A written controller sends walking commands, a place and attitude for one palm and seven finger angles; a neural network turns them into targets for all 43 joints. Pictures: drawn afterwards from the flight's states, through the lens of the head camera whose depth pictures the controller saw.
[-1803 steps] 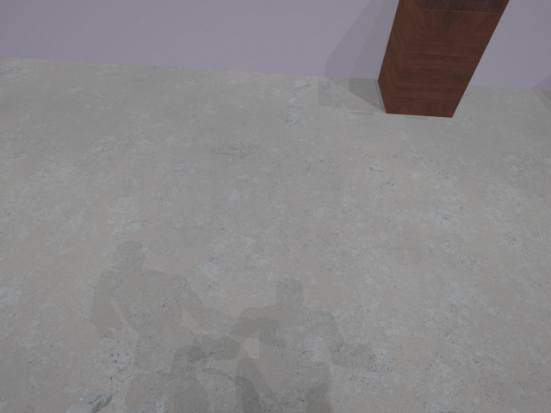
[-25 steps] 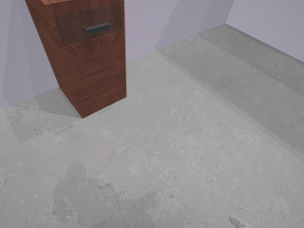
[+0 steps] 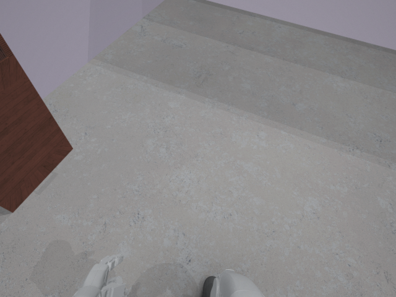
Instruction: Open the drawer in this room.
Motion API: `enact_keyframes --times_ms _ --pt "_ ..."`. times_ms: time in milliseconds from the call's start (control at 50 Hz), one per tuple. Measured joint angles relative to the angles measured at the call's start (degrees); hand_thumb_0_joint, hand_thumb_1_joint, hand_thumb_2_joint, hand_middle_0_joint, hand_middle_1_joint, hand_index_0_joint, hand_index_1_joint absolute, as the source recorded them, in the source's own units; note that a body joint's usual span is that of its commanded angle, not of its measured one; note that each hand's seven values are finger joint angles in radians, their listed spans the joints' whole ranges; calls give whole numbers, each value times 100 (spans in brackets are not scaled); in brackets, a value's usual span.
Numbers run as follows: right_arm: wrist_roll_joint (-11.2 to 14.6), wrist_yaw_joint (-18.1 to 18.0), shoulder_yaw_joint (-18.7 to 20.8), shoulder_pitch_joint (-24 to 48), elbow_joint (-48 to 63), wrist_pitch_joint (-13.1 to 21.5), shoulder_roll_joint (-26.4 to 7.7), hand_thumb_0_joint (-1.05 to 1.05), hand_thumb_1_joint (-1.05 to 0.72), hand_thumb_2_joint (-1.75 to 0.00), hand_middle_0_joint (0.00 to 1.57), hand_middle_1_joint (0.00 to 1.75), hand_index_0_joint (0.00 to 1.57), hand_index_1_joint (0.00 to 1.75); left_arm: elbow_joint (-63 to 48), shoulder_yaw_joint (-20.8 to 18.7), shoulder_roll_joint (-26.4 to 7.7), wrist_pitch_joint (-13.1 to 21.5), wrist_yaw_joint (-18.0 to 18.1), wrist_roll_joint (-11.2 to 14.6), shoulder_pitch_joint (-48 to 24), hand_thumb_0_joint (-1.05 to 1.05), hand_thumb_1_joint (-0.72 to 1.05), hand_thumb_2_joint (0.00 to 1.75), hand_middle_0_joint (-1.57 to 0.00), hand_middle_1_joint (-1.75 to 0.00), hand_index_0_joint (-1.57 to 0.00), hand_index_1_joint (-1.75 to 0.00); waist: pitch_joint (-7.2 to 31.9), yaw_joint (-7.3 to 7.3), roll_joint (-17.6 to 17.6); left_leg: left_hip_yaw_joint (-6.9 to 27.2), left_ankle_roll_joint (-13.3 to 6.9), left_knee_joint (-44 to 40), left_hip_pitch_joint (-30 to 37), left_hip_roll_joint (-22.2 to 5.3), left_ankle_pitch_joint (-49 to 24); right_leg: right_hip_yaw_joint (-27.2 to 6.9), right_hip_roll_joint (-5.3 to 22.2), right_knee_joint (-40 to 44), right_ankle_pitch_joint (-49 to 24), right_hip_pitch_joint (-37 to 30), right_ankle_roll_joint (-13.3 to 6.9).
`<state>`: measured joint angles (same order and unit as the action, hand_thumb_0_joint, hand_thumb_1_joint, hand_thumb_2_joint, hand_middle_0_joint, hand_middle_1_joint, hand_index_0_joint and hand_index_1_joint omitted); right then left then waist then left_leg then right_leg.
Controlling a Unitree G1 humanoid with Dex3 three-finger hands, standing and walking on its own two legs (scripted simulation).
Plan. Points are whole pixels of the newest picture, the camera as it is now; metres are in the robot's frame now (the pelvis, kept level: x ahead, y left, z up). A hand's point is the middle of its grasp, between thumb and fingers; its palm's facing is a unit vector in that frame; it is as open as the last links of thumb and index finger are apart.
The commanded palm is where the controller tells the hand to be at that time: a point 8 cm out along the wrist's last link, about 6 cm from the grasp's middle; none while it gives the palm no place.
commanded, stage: walk to a spot facing it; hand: left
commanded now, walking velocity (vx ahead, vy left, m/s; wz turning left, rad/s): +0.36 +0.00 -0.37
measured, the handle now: out of the picture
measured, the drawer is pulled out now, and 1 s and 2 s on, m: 0.00 0.00 0.00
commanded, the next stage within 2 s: turn to face it in 1.20 s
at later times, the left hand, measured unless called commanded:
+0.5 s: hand (120, 287) +0.16 +0.16 -0.15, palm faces +0.00 -0.97 -0.22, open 7.3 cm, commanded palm none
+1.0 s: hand (140, 157) +0.51 +0.16 -0.15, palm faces -0.20 -0.97 -0.16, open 7.4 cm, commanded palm none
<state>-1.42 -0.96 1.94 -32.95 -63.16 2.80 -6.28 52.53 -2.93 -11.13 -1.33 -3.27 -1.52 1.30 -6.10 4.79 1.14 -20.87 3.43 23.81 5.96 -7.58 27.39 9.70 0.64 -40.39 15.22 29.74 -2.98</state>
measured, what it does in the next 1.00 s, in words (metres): walks ahead, turning right: right foot, then left foot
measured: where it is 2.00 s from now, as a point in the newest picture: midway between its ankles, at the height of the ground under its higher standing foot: (214, 198)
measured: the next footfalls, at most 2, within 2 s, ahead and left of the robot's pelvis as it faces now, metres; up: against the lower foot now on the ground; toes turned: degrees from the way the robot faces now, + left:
right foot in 0.04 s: +0.16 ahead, -0.09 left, +0.00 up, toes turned -9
left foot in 0.64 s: +0.39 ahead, +0.08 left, +0.00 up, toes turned -1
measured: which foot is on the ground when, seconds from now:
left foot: down 0.00-0.02, up 0.04-0.62, down 0.64-1.00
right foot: up 0.00-0.02, down 0.04-0.64, up 0.66-1.00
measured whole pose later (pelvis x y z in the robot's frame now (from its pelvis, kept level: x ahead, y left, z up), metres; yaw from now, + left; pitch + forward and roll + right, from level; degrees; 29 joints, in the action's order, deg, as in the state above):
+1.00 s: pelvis +0.40 -0.01 +0.02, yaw -15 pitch -1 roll +0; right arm -1.0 -1.1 3.8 -22.6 -62.4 4.2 -9.8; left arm 58.4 -5.0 -11.1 -0.6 -1.3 -1.9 11.5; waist -1.6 -0.1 2.1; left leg -14.7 -1.9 18.9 -1.1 -2.0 17.0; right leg 1.9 7.4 -59.0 6.3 37.2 0.7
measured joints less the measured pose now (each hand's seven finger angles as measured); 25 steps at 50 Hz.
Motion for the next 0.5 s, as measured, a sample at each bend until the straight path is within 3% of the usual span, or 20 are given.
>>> enact_keyframes --times_ms 40,60,100,160,220,300,400,500 --pt "66 45 -1 -79 -72 -51 56 1 -91 -90 20 30 20 30 -94 32 -6 214 16 -1 -51 1 91 90 -20 -30 -20 -30 6 -51 89 29 41 1189 -282 -171 189 64 -75 626 -506 -464 -238" --pt "110 66 -1 15 -97 -117 62 1 -91 -90 20 30 20 30 -107 26 -4 324 61 21 -62 1 91 90 -20 -30 -20 -30 -23 -106 102 349 43 2288 -695 -225 271 30 -110 405 -557 -416 -346" --pt "163 70 37 380 -39 -244 41 1 -91 -90 20 30 20 30 -71 23 -5 384 147 102 -19 1 91 90 -20 -30 -20 -30 -136 -78 85 1156 -45 4261 -1615 -121 169 -19 -195 160 -213 -550 -439" --pt "111 78 105 972 207 -259 -31 1 -91 -90 20 30 20 30 119 31 3 346 221 138 229 0 91 90 -20 -30 -20 -30 -95 -101 39 1632 -121 5276 -2757 -105 -568 -137 -314 530 -97 -978 -386" --pt "40 82 146 1542 517 -212 -157 1 -91 -90 20 30 20 30 316 -50 51 392 319 139 578 0 92 90 -20 -30 -20 -30 40 -192 -78 1834 -101 4941 -3579 -205 -1043 -296 -428 1017 -210 -1321 -384" --pt "-6 115 169 2079 777 -171 -297 1 -91 -90 20 30 20 30 530 -106 -57 478 352 83 1019 -1 94 90 -21 -30 -20 -30 257 -361 -198 1958 -16 4214 -4159 -253 -1466 -442 -510 1486 -228 -1721 -385" --pt "-18 187 166 2471 829 -190 -426 0 -91 -90 20 30 20 30 774 -64 -54 559 366 61 1596 0 93 90 -20 -30 -20 -30 451 -617 -251 1922 30 3385 -4271 -177 -1786 -544 -554 1862 -90 -2194 -341" --pt "-1 253 127 2773 782 -229 -462 1 -91 -90 20 30 20 30 1004 45 87 579 389 41 2116 0 92 90 -20 -30 -20 -30 438 -868 -218 1767 -27 2427 -3938 -5 -1719 -617 -544 2105 143 -2659 -236"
